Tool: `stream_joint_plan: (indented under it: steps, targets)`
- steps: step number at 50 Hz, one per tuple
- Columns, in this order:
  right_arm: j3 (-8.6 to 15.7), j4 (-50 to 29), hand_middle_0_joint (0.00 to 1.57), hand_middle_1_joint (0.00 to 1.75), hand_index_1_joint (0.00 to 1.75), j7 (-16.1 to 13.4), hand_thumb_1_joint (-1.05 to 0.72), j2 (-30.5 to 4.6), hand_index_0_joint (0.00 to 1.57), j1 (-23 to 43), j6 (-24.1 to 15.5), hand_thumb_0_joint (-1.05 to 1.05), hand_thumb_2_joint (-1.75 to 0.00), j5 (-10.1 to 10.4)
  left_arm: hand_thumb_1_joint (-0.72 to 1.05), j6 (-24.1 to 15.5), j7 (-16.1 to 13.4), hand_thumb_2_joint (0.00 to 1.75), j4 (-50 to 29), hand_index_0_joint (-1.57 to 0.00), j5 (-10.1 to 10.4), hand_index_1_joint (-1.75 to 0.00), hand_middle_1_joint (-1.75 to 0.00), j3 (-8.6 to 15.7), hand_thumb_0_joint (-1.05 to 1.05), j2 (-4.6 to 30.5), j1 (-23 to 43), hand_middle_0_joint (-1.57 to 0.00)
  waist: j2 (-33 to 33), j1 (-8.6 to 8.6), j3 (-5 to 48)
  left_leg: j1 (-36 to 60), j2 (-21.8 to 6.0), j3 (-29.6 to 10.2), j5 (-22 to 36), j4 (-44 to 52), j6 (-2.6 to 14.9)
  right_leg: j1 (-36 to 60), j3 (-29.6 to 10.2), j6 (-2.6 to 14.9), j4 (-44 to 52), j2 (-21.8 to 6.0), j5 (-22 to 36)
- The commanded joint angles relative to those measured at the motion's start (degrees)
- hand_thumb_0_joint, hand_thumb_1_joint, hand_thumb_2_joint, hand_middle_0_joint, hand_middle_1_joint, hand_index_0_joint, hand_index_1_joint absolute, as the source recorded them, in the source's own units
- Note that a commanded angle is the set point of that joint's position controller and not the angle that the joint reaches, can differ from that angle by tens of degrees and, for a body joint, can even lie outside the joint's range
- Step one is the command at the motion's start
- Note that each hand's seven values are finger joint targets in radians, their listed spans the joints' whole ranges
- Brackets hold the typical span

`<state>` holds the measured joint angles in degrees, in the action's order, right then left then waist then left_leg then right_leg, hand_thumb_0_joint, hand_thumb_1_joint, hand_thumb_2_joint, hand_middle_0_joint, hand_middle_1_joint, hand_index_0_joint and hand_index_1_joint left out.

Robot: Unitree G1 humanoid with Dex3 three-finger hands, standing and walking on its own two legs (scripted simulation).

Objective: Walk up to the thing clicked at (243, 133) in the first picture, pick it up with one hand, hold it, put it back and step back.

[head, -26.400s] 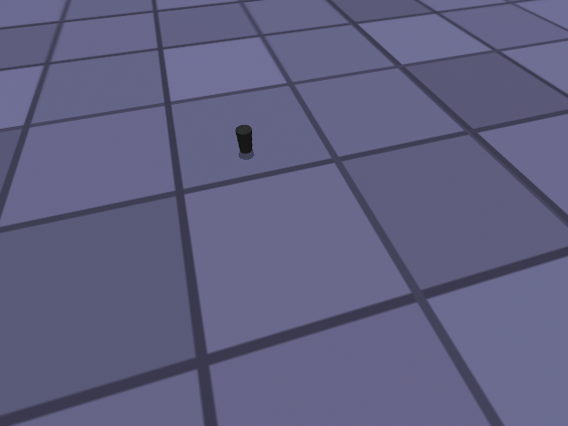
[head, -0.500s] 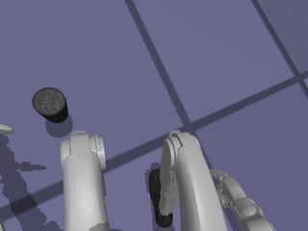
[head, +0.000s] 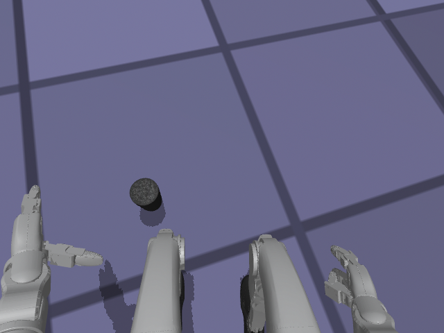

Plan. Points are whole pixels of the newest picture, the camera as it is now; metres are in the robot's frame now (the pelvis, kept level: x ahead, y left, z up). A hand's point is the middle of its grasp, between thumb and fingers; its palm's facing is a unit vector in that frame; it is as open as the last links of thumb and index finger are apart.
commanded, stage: home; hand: left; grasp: from the side
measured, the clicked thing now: (148, 196) +0.44 +0.24 -0.47
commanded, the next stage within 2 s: none
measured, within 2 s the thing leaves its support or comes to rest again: neither
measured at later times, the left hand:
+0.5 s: hand (43, 250) +0.24 +0.22 +0.10, palm faces +0.18 -0.93 -0.32, open 17.4 cm
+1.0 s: hand (44, 268) +0.22 +0.20 +0.13, palm faces +0.17 -0.94 -0.29, open 17.6 cm
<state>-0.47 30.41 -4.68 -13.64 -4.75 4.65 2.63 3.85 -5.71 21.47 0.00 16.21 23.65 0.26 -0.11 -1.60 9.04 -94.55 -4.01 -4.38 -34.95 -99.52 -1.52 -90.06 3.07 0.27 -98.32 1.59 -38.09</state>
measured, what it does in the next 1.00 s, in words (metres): rises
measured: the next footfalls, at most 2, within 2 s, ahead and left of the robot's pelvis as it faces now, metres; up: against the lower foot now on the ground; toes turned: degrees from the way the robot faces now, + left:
none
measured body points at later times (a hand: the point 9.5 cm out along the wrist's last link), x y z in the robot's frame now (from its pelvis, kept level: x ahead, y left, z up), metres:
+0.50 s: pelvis +0.06 +0.02 +0.17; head +0.09 +0.03 +0.62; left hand +0.22 +0.27 +0.13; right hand +0.22 -0.21 +0.09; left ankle +0.07 +0.14 -0.50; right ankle +0.06 -0.12 -0.50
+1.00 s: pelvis +0.06 +0.01 +0.18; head +0.08 +0.01 +0.63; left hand +0.21 +0.25 +0.15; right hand +0.24 -0.21 +0.12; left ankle +0.07 +0.14 -0.50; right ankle +0.06 -0.12 -0.50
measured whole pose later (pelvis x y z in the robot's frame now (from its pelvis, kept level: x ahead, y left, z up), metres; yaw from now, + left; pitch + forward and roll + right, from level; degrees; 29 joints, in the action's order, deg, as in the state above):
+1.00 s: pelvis +0.06 +0.01 +0.18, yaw +4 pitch +7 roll -2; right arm -2.3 27.7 -10.8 -11.9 -15.9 -6.1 0.7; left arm 16.3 -8.2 -1.0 0.8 -0.7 11.9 -26.5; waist 2.3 -1.3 6.3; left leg -37.2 -2.6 -1.9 -25.6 -55.2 -0.8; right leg -32.1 2.5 -0.6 -52.2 0.1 -27.5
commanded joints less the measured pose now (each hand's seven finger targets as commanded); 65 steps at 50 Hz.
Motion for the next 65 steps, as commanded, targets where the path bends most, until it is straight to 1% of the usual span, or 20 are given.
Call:
stream_joint_plan:
  steps: [1, 2, 4, 10, 18, 25, 34, 37, 39, 45, 46, 47, 49, 51, 53, 56, 58, 60, 63, 65]
  targets:
    - [3.7, -5.2, 0.2, 0.3, 0.3, -2.2, -0.9, -8.3, 0.2, -5.6, -3.5, 0.0, -0.9, -0.4, -0.51, -0.1, -2.6, 0.08, -10.5, -0.05, 0.1, -0.06, -0.06, 1.6, 0.0, 9.0, -1.4, -0.05, 6.2, 0.02, 25.8, 31.9, 1.6, 2.8, 11.5, 18.6, 3.04, 22.6, -1.8, 0.93, 21.9, 0.5, 14.1]
    - [3.5, -5.2, 0.2, 0.3, 0.3, -2.5, -0.9, -8.0, 0.2, -5.7, -4.0, 0.0, -0.9, -0.5, -0.49, 0.4, -2.7, 0.09, -10.5, -0.05, 0.1, -0.06, -0.06, -0.6, 0.0, 7.0, -1.5, -0.06, 6.1, -0.89, 23.9, 32.8, 1.6, 2.7, 11.8, 20.5, 2.96, 23.9, -1.5, 0.96, 23.4, 0.3, 14.4]
    - [3.5, -5.4, 0.2, 0.3, 0.3, -2.9, -0.9, -7.9, 0.2, -6.4, -4.8, 0.0, -0.9, -0.4, -0.52, 1.8, -3.3, 0.07, -10.7, -0.05, 0.1, -0.06, -0.06, -2.5, 0.0, 4.9, -3.7, -0.05, 5.9, -0.87, 22.8, 37.0, 1.7, 2.6, 13.2, 24.0, 2.73, 27.1, -0.9, 1.03, 26.5, 0.2, 15.7]
    - [3.0, -7.1, 0.2, 0.3, 0.3, -4.6, -0.9, -7.2, 0.2, -7.2, -6.5, 0.0, -0.9, -0.3, -0.55, 5.6, -5.3, 0.05, -16.3, -0.05, 0.3, -0.05, -0.05, -4.4, 0.0, 4.0, -7.6, -0.05, 5.8, -0.38, 18.8, 46.9, 2.1, 3.0, 14.7, 34.0, 2.32, 38.6, -0.9, 0.67, 36.6, -0.2, 17.5]
    - [2.0, -9.6, 0.2, 0.3, 0.3, -6.8, -0.9, -5.4, 0.2, -8.9, -8.5, 0.0, -0.9, -0.6, -0.54, 10.1, -6.5, 0.06, -25.1, -0.05, 0.6, -0.05, -0.05, -10.7, 0.0, -2.6, -18.4, -0.05, 6.6, -0.67, 12.0, 58.3, 2.4, 3.3, 20.0, 44.9, 1.68, 49.7, 0.4, 0.48, 45.6, -0.1, 22.5]
    - [1.6, -12.0, 0.2, 0.3, 0.3, -7.6, -0.9, -4.5, 0.2, -8.4, -10.5, 0.0, -0.9, -1.2, -0.59, 11.7, -5.9, 0.03, -32.9, -0.04, 0.7, -0.05, -0.05, -14.4, 0.0, -5.8, -26.2, -0.05, 3.0, -0.32, 4.3, 61.6, 2.3, 2.5, 20.0, 50.6, 1.72, 53.4, 1.8, 0.3, 51.1, 0.5, 21.5]
    - [1.7, -12.8, 0.2, 0.3, 0.3, -6.9, -0.9, -4.8, 0.2, -8.2, -12.3, 0.0, -0.9, -1.8, -0.58, 10.5, -3.9, 0.04, -33.4, -0.05, 0.3, -0.05, -0.05, -13.6, 0.0, -6.3, -28.0, -0.05, 2.4, -0.04, 0.8, 63.0, 2.0, 2.3, 19.4, 53.6, 1.22, 55.1, 1.8, 0.29, 52.8, 0.7, 19.9]
    - [1.7, -12.5, 0.2, 0.3, 0.3, -6.7, -0.9, -4.8, 0.2, -8.5, -12.8, 0.0, -0.9, -2.1, -0.57, 9.6, -3.5, 0.05, -36.4, -0.05, 0.1, -0.05, -0.05, -13.7, 0.0, -5.7, -24.9, -0.05, 4.4, -0.36, 4.2, 65.4, 2.2, 2.3, 21.5, 53.3, 1.08, 56.9, 1.3, 0.4, 52.5, 0.5, 21.8]
    - [1.7, -12.2, 0.2, 0.3, 0.3, -6.7, -0.9, -4.8, 0.2, -8.7, -13.1, 0.0, -0.9, -2.2, -0.57, 9.7, -3.3, 0.04, -34.0, -0.05, 0.0, -0.05, -0.05, -14.5, 0.0, -6.6, -26.4, -0.05, 4.3, -0.49, 4.5, 66.2, 2.3, 2.6, 23.7, 53.0, 1.05, 57.2, 1.0, 0.37, 52.5, 0.5, 23.6]
    - [1.4, -11.3, 0.2, 0.3, 0.3, -6.8, -0.9, -4.7, 0.2, -8.2, -13.8, 0.0, -0.9, -2.2, -0.58, 9.4, -3.4, 0.04, -36.3, -0.05, 0.1, -0.05, -0.05, -13.2, 0.0, -4.4, -23.3, -0.05, 4.0, 0.0, 4.3, 66.4, 2.8, 3.3, 22.1, 53.0, 1.34, 58.2, 0.5, -0.03, 54.4, 0.1, 23.3]
    - [1.3, -11.5, 0.2, 0.3, 0.3, -6.9, -0.9, -4.6, 0.2, -8.2, -13.8, 0.0, -0.9, -2.3, -0.59, 9.8, -3.1, 0.04, -30.9, -0.05, 0.0, -0.05, -0.05, -14.8, 0.0, -7.2, -27.2, -0.05, 1.6, -0.64, 2.8, 66.0, 2.7, 3.3, 21.9, 53.0, 1.45, 57.9, 0.6, -0.16, 54.5, 0.2, 23.2]
    - [1.2, -11.4, 0.2, 0.3, 0.3, -6.8, -0.9, -4.6, 0.2, -7.8, -13.8, 0.0, -0.9, -2.2, -0.58, 9.6, -3.1, 0.04, -33.7, -0.05, 0.3, -0.05, -0.05, -13.8, 0.0, -5.8, -25.2, -0.05, 2.1, 0.26, 2.5, 65.5, 2.7, 3.3, 21.5, 53.3, 1.44, 58.2, 0.7, -0.03, 54.7, 0.1, 22.6]
    - [1.3, -11.5, 0.2, 0.3, 0.3, -6.6, -0.9, -4.7, 0.2, -7.4, -13.7, 0.0, -0.9, -2.2, -0.57, 9.7, -2.9, 0.04, -30.3, -0.05, 0.3, -0.05, -0.05, -14.1, 0.0, -6.9, -27.5, -0.05, 1.5, 0.32, 1.5, 64.7, 2.8, 3.3, 20.9, 53.4, 1.46, 58.0, 0.8, -0.05, 55.1, 0.1, 22.2]
    - [1.4, -11.9, 0.2, 0.3, 0.3, -6.4, -0.9, -4.9, 0.2, -7.1, -13.7, 0.0, -0.9, -2.0, -0.57, 9.3, -2.9, 0.05, -33.4, -0.05, 0.4, -0.05, -0.05, -13.2, 0.0, -5.3, -25.0, -0.05, 3.1, 0.58, 1.4, 64.5, 3.0, 3.5, 19.3, 53.9, 1.42, 57.6, 0.6, -0.09, 55.4, 0.0, 20.8]
    - [1.3, -11.9, 0.2, 0.3, 0.3, -6.3, -0.9, -4.8, 0.2, -7.1, -13.6, 0.0, -0.9, -2.1, -0.57, 9.3, -2.7, 0.04, -31.1, -0.05, 0.4, -0.05, -0.05, -13.6, 0.0, -6.1, -26.5, -0.05, 2.1, 0.42, 1.0, 64.3, 3.0, 3.6, 18.8, 53.9, 1.53, 57.5, 0.6, -0.14, 55.7, 0.0, 20.2]
    - [1.2, -12.1, 0.2, 0.3, 0.3, -6.3, -0.9, -4.7, 0.2, -7.1, -13.7, 0.0, -0.9, -2.0, -0.57, 9.2, -2.4, 0.04, -30.2, -0.05, 0.5, -0.05, -0.05, -13.9, 0.0, -6.7, -26.7, -0.05, 1.3, 0.21, 1.0, 64.2, 3.0, 3.9, 18.9, 53.6, 1.73, 57.7, 0.2, -0.25, 55.9, -0.1, 20.7]
    - [1.4, -11.6, 0.2, 0.3, 0.3, -6.5, -0.9, -4.7, 0.2, -7.3, -13.8, 0.0, -0.9, -2.0, -0.54, 8.7, -2.7, 0.06, -34.6, -0.05, 0.5, -0.06, -0.06, -12.5, 0.0, -4.2, -23.1, -0.05, 2.3, 0.44, 2.8, 64.9, 3.3, 4.4, 19.6, 53.2, 1.82, 58.1, -0.3, -0.4, 56.0, -0.4, 21.7]
    - [1.3, -11.6, 0.2, 0.3, 0.3, -6.5, -0.9, -4.5, 0.2, -7.3, -14.0, 0.0, -0.9, -2.1, -0.57, 8.9, -2.4, 0.05, -31.1, -0.05, 0.5, -0.05, -0.05, -13.8, 0.0, -6.3, -26.0, -0.05, 0.4, -0.03, 2.6, 64.6, 3.2, 4.6, 19.5, 52.8, 2.04, 58.2, -0.5, -0.63, 56.2, -0.4, 22.0]
    - [1.4, -11.8, 0.2, 0.3, 0.3, -6.6, -0.9, -4.7, 0.2, -7.2, -14.2, 0.0, -0.9, -2.1, -0.56, 8.7, -2.4, 0.05, -31.0, -0.05, 0.5, -0.05, -0.05, -13.7, 0.0, -6.4, -25.2, -0.05, -0.1, -0.3, 2.3, 64.2, 3.3, 4.5, 18.4, 52.7, 2.18, 58.0, -0.6, -0.74, 56.5, -0.5, 21.2]
    - [1.4, -11.2, 0.2, 0.3, 0.3, -6.6, -0.9, -4.7, 0.2, -7.3, -14.2, 0.0, -0.9, -2.1, -0.54, 8.4, -2.5, 0.06, -33.9, -0.05, 0.5, -0.06, -0.06, -12.8, 0.0, -4.5, -23.3, -0.05, 1.8, 0.12, 3.3, 64.9, 3.4, 4.8, 18.8, 52.6, 2.03, 58.3, -1.2, -0.71, 56.7, -0.8, 21.3]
